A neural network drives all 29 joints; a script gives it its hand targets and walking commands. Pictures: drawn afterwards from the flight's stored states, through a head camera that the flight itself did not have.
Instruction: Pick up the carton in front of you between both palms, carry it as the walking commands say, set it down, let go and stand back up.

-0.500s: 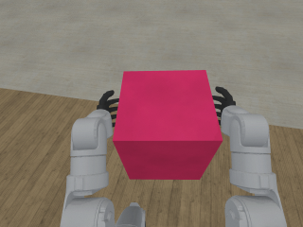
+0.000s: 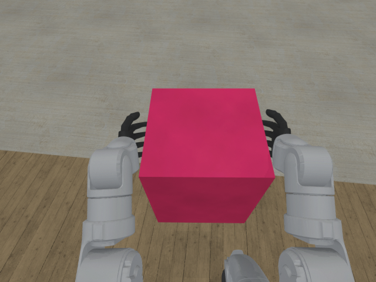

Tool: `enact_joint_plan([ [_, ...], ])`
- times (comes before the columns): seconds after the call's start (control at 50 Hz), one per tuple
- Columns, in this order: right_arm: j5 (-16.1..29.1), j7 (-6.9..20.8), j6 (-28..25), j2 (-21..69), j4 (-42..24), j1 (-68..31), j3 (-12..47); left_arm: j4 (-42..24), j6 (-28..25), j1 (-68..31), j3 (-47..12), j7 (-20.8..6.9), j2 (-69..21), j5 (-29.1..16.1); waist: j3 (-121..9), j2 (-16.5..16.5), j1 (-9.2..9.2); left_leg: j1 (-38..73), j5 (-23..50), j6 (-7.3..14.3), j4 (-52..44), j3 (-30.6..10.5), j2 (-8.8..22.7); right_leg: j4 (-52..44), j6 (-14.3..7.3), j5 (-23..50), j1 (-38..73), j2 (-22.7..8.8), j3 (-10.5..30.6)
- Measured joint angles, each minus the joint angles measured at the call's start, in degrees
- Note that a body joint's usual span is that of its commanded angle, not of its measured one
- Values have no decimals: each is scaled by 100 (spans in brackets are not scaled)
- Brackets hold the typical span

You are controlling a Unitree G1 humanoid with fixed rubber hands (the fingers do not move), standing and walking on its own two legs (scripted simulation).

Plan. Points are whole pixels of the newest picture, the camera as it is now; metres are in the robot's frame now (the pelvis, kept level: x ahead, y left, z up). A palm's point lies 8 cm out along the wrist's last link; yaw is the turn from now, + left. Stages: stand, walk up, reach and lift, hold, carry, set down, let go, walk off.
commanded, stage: carry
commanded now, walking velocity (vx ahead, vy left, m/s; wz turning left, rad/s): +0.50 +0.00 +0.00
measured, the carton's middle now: (202, 161) +0.36 -0.02 +0.03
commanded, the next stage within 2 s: none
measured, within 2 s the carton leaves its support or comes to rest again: neither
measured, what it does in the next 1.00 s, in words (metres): goes down: right foot, then left foot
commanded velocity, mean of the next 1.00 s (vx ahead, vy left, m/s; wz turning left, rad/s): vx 0.50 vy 0.00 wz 0.00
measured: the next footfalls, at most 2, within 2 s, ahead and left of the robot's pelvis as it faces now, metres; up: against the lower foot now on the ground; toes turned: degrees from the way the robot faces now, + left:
right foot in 0.18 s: +0.28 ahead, -0.09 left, -0.03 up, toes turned -4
left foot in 0.72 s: +0.59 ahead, +0.05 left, -0.05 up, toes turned +4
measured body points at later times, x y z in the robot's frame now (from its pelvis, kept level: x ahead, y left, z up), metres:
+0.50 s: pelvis +0.29 -0.05 -0.02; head +0.33 -0.06 +0.42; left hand +0.64 +0.12 +0.07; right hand +0.66 -0.18 +0.06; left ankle +0.38 +0.11 -0.69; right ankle +0.25 -0.09 -0.76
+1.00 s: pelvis +0.58 +0.00 -0.05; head +0.63 +0.01 +0.40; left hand +0.95 +0.13 +0.03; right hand +0.94 -0.17 +0.03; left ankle +0.56 +0.04 -0.78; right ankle +0.66 -0.16 -0.72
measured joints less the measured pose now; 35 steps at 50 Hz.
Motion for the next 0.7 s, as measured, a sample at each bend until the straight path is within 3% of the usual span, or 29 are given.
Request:
enact_joint_plan([
  [0.1,0,1,22,1,194,-158,35,-34,92,-10,121,-1,3,21,-291,-28,-74,643,-623,-143,8,-85,-37,-1562,-131,1094,463,187,-276],
  [0.16,4,13,64,-92,527,-252,71,304,118,-111,147,-9,17,47,-483,-32,-54,918,-1223,-250,616,-133,-48,-2521,-294,1581,1180,373,-553],
  [0.24,62,77,29,-323,1080,-354,70,963,-28,-258,97,-18,-55,173,-508,165,224,-114,-1612,-399,3505,-416,-5,-1689,-511,532,1282,529,-656],
  [0.3,15,75,112,-285,1192,-256,151,1033,29,-61,21,-20,2,92,-390,89,371,-1058,-1190,-420,4274,-428,110,-1687,-502,296,1536,543,-629],
  [0.4,-108,63,191,-168,782,-196,180,677,12,82,-31,-5,90,-94,-117,80,486,-2163,-571,-567,3516,-477,500,-2033,-557,60,2057,595,-619],
  [0.5,-151,44,181,-83,231,-140,90,323,-50,2,23,11,50,-143,-46,72,553,-2660,232,-585,2545,-475,648,-2280,-498,-268,2573,614,-542],
  [0.64,-165,43,254,-61,19,-118,-65,373,-36,-177,27,11,-3,-119,-311,98,659,-2111,1530,-400,542,-150,374,-2363,-324,-1065,3462,646,-399],
  [0.7,-218,57,251,-41,338,-197,-89,647,-14,-215,19,6,72,-136,-463,119,650,-1362,2020,-248,-394,139,170,-1669,-223,-1616,3694,667,-356],
])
